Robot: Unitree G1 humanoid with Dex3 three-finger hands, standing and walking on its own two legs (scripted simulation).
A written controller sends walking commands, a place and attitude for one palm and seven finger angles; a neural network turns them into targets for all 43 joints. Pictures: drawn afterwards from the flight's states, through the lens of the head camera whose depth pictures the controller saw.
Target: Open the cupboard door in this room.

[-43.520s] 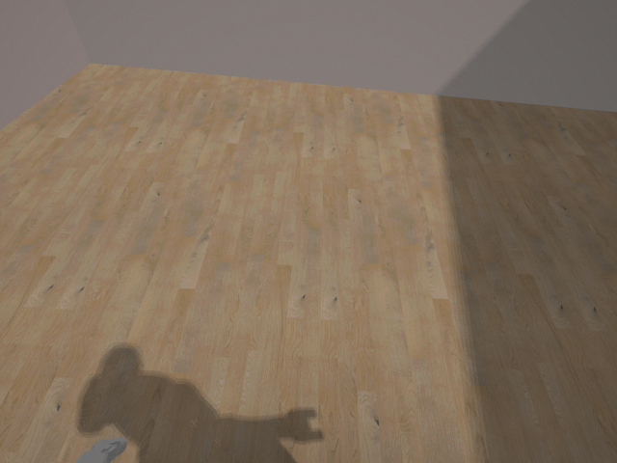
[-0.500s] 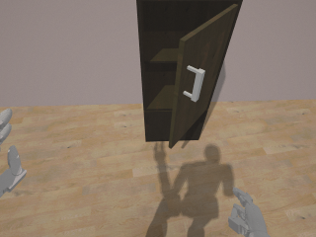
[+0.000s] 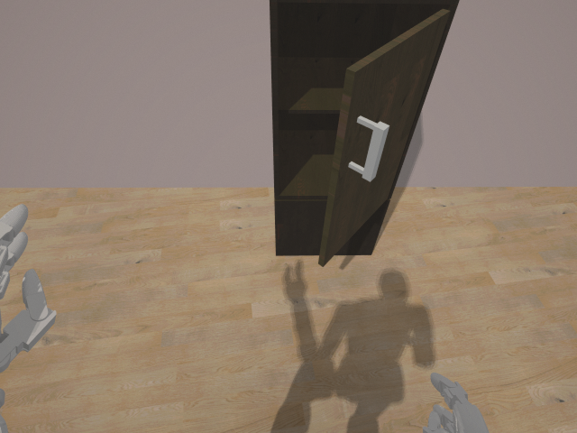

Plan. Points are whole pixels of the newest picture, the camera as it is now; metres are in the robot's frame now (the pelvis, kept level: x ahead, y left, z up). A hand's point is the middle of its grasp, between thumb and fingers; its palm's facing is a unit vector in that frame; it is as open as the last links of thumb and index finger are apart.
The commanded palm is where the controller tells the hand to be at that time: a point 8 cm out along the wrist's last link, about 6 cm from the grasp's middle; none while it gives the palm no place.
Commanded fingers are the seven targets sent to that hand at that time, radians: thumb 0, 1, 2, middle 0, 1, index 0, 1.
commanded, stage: stop stepping back and stand still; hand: left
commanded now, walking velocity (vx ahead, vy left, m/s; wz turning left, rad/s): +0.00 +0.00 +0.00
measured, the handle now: (366, 149) +0.63 -0.12 +0.03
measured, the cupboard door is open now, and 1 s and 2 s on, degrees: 48 48 48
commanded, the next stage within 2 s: let the arm hang, fingers relaxed in 0.02 s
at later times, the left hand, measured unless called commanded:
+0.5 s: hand out of the picture +0.02 +0.17 -0.19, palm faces +0.03 -0.99 -0.17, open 7.0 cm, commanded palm none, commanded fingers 0.00 0.90 0.90 -0.20 -0.30 -0.20 -0.30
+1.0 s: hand out of the picture +0.00 +0.15 -0.18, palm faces +0.04 -0.98 -0.19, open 7.4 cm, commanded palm none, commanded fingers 0.00 0.90 0.90 -0.20 -0.30 -0.20 -0.30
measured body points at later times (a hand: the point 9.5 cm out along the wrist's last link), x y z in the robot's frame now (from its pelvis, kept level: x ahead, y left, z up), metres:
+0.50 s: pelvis +0.00 -0.01 -0.01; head +0.02 +0.01 +0.44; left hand +0.02 +0.22 -0.17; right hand +0.03 -0.26 -0.15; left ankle +0.04 +0.10 -0.75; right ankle +0.00 -0.11 -0.75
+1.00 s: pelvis +0.01 -0.01 +0.00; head +0.01 -0.02 +0.45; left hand +0.00 +0.21 -0.16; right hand -0.01 -0.21 -0.17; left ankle +0.04 +0.10 -0.75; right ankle +0.00 -0.11 -0.75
